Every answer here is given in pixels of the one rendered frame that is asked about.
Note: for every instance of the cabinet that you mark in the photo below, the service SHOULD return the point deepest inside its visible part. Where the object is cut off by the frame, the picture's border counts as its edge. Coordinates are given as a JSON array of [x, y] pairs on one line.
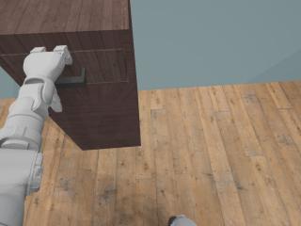
[[101, 115]]

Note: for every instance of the robot right shin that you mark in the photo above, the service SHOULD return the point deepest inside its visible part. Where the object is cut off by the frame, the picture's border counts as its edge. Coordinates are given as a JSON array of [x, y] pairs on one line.
[[180, 216]]

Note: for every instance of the left robot forearm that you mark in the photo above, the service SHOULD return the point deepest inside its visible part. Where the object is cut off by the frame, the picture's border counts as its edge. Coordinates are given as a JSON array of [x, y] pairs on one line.
[[25, 121]]

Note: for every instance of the drawer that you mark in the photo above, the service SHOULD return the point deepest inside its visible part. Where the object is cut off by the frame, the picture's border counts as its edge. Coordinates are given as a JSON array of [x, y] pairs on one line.
[[102, 65]]

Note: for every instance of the handle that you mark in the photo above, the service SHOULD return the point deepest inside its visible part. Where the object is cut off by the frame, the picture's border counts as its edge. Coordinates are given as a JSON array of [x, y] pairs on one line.
[[72, 82]]

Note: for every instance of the robot left hand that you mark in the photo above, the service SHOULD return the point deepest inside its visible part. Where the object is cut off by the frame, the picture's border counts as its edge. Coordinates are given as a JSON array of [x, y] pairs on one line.
[[50, 65]]

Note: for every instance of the left robot upper arm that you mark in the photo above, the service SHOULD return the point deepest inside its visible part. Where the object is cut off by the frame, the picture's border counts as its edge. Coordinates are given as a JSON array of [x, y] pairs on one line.
[[20, 174]]

